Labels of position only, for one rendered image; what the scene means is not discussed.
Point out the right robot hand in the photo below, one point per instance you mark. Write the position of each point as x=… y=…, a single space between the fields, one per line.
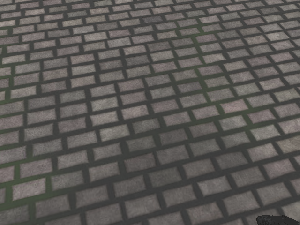
x=276 y=220

